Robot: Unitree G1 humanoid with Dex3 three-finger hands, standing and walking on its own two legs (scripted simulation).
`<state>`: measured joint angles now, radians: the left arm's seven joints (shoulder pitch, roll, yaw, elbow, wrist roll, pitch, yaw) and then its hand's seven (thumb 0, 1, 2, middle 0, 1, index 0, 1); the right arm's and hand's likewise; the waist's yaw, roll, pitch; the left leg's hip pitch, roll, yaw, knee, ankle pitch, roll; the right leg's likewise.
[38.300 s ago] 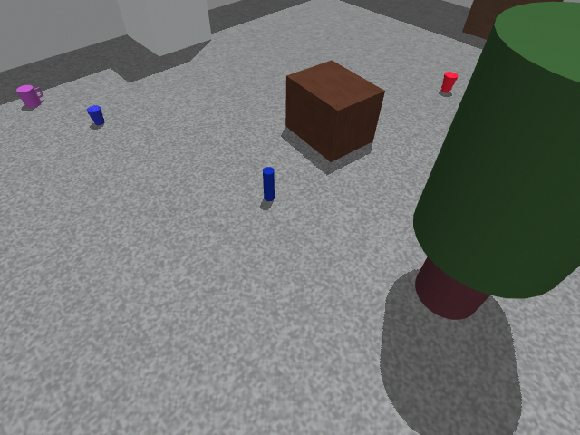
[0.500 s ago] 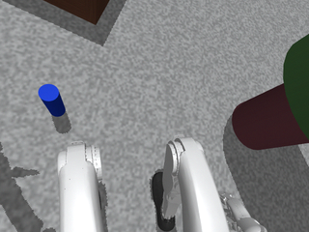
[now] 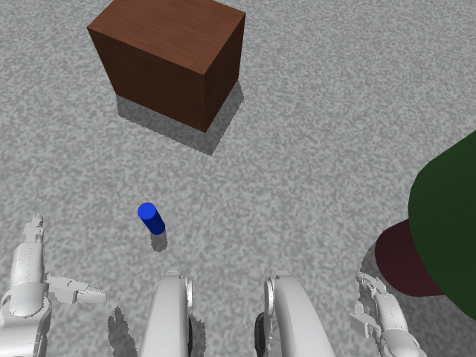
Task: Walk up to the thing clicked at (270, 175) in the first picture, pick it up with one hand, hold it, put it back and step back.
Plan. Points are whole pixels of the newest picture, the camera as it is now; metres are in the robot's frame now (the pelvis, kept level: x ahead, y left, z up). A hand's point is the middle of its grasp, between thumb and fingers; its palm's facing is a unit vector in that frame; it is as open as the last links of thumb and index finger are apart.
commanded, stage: home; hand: left
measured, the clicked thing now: (152, 219) +0.47 +0.24 -0.48
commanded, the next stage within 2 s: none
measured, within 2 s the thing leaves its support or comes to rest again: neither
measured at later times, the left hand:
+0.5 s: hand (60, 294) +0.22 +0.20 +0.08, palm faces +0.14 -0.94 -0.31, open 17.5 cm
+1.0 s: hand (59, 314) +0.20 +0.20 +0.09, palm faces +0.15 -0.95 -0.28, open 17.6 cm
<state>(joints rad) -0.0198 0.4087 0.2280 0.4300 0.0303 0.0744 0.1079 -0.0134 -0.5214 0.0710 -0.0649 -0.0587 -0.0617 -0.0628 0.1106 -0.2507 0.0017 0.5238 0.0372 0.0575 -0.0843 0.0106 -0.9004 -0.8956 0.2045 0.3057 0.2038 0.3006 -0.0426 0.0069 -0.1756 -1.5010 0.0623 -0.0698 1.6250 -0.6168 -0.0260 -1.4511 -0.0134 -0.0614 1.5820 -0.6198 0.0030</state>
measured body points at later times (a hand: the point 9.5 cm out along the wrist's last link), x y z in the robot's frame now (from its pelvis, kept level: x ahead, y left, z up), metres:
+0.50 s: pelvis +0.05 +0.01 +0.14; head +0.08 +0.02 +0.59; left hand +0.21 +0.25 +0.11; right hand +0.22 -0.22 +0.06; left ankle +0.06 +0.13 -0.54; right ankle +0.06 -0.13 -0.54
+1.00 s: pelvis +0.05 +0.01 +0.15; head +0.06 +0.01 +0.60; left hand +0.19 +0.25 +0.11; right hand +0.22 -0.22 +0.08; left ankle +0.06 +0.13 -0.54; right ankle +0.06 -0.13 -0.54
